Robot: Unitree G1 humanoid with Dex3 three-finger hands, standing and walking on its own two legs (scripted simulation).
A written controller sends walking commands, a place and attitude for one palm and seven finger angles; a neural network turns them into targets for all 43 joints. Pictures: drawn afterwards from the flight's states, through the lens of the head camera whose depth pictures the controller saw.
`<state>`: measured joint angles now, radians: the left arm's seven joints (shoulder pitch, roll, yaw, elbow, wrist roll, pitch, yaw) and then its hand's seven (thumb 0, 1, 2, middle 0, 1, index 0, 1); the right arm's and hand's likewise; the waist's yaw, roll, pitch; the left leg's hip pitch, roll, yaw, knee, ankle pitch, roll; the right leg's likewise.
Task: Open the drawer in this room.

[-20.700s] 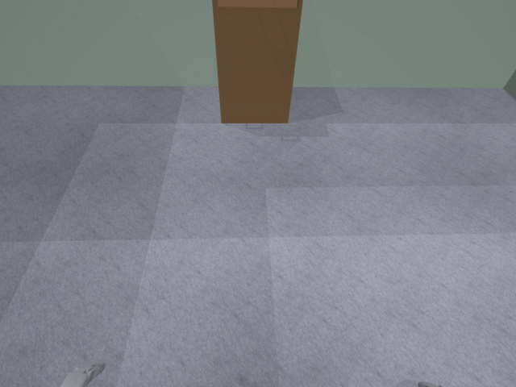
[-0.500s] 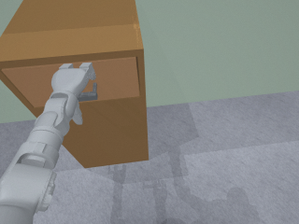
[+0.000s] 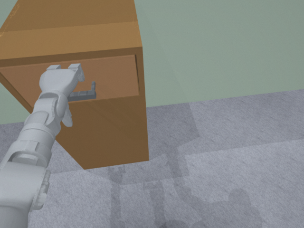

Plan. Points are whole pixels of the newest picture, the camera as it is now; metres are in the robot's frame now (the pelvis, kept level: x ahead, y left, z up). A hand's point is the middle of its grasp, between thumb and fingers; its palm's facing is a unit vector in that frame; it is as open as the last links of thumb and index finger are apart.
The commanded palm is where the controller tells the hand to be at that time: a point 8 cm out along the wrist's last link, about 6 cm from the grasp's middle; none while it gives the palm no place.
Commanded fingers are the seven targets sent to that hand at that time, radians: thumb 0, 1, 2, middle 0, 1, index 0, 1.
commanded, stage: move the hooked fingers above the handle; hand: left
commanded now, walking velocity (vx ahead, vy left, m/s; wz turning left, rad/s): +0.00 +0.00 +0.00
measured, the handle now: (77, 91) +0.52 +0.25 +0.02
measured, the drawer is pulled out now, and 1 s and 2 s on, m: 0.00 0.00 0.00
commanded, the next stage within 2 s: none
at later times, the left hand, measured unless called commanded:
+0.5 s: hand (65, 96) +0.45 +0.25 +0.07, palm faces -0.08 +0.01 -1.00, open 13.8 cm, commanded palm +0.44 +0.24 +0.14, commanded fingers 0.00 -0.50 0.30 -0.30 -1.20 -0.30 -1.20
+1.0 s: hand (71, 92) +0.46 +0.24 +0.08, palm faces -0.09 +0.00 -1.00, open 13.7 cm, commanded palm +0.44 +0.24 +0.14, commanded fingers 0.00 -0.50 0.30 -0.30 -1.20 -0.30 -1.20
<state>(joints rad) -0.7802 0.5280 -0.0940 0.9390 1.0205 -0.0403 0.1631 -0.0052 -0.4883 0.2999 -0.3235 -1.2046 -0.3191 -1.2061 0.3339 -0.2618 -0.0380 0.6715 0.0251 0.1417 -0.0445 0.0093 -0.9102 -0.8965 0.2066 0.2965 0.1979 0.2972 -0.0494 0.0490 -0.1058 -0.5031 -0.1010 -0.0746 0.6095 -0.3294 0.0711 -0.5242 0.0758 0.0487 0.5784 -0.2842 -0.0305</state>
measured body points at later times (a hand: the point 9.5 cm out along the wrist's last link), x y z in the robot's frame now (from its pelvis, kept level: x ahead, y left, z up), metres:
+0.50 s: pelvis +0.00 -0.01 +0.00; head +0.06 -0.03 +0.45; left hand +0.45 +0.25 +0.13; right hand +0.07 -0.27 -0.14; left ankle -0.03 +0.07 -0.73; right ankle -0.01 -0.10 -0.73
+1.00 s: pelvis +0.00 -0.01 +0.00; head +0.06 -0.02 +0.45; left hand +0.46 +0.23 +0.13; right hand +0.06 -0.26 -0.14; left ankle -0.03 +0.07 -0.73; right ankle -0.01 -0.10 -0.73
